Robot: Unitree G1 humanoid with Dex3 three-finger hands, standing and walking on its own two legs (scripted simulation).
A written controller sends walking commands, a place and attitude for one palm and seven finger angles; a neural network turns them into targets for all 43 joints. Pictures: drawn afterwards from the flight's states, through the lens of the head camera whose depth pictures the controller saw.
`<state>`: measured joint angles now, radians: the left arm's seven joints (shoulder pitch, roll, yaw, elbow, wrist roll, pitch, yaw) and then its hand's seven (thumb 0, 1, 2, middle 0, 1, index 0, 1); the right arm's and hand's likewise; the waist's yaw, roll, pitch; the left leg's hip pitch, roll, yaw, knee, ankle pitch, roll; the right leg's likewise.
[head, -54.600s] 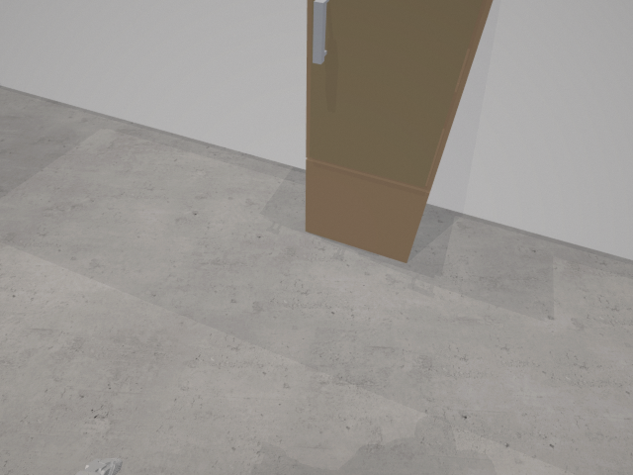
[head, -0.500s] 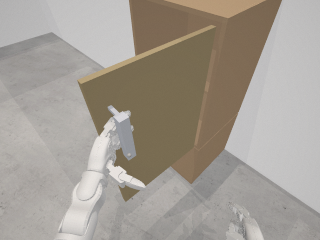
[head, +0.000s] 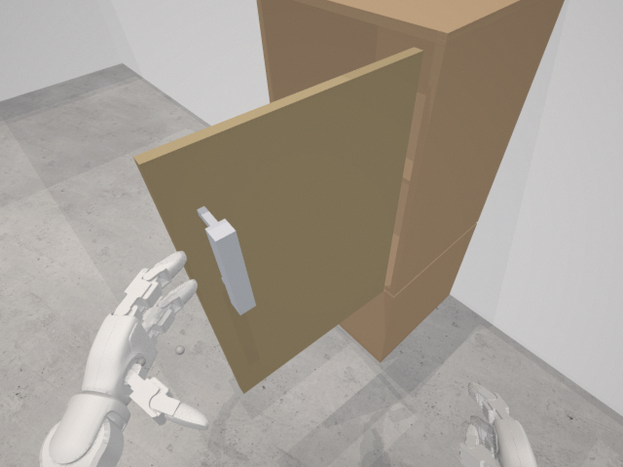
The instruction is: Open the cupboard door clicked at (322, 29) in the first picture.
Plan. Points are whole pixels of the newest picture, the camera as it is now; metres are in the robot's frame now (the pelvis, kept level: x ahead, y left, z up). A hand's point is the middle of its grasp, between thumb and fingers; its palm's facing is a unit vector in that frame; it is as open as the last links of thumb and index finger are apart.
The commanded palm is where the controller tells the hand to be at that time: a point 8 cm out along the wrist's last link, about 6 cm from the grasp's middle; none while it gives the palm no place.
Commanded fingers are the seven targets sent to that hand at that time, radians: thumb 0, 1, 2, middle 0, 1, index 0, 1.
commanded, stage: slide the hand sideways off the handle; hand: left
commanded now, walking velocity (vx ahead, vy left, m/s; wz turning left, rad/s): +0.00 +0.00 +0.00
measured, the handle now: (225, 261) +0.34 +0.14 +0.11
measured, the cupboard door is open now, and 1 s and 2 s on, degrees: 86 86 86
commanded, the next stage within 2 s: draw the hand back to the body in 0.12 s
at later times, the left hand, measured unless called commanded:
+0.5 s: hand (131, 353) +0.21 +0.21 +0.11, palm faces -0.03 -1.00 -0.06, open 16.3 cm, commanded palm +0.17 +0.27 +0.12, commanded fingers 0.00 -0.50 0.30 -0.15 -0.30 -0.15 -0.30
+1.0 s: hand (65, 349) +0.20 +0.26 +0.14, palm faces +0.33 -0.88 -0.33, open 14.1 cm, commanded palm +0.15 +0.31 +0.16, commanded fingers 0.00 0.20 0.60 -0.17 -0.30 -0.17 -0.30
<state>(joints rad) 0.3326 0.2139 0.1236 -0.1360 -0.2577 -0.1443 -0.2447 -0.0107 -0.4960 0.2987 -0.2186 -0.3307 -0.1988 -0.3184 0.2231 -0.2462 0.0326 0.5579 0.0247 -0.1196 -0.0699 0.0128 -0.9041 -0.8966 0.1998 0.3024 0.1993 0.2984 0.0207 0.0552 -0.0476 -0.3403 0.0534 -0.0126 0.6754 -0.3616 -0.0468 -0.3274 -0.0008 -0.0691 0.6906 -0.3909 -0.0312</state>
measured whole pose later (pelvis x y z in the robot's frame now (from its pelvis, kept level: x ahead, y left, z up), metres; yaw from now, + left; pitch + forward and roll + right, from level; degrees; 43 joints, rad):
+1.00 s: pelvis +0.00 +0.04 +0.02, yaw +0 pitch -3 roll -1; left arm 0.45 0.29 0.19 -0.37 -0.04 -0.06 0.10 -0.01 -0.12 0.46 -0.16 -0.30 -0.17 -0.30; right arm 0.20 -0.21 0.07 0.64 -0.01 -0.18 -0.09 0.01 -0.90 -0.90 0.20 0.30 0.20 0.30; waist 0.06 0.04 0.03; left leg -0.15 0.02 0.01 0.49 -0.27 0.00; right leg -0.12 -0.03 -0.05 0.44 -0.27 0.02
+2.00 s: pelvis +0.01 +0.02 +0.03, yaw -1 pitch -3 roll -1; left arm 0.45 0.35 0.35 -0.38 -0.05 -0.11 0.11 0.02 0.89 0.90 -0.21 -0.30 -0.21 -0.30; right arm 0.18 -0.22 0.03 0.65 -0.01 -0.08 -0.08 0.01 -0.90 -0.90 0.20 0.30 0.20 0.30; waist 0.05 0.06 0.02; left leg -0.11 0.05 0.01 0.41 -0.25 -0.02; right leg -0.07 0.01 -0.05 0.35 -0.23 0.00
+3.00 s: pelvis -0.15 +0.04 +0.01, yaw +0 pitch +1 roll -3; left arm 0.53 0.45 0.46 -0.54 -0.04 -0.23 0.17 0.02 0.89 0.90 -0.21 -0.30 -0.22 -0.30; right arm 0.21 -0.16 0.00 0.64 -0.01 -0.14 -0.05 0.01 -0.90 -0.90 0.20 0.30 0.20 0.30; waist 0.00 0.01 0.02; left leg -0.46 0.06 -0.03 0.47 -0.03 0.01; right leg -0.33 0.08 -0.01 0.88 -0.50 0.00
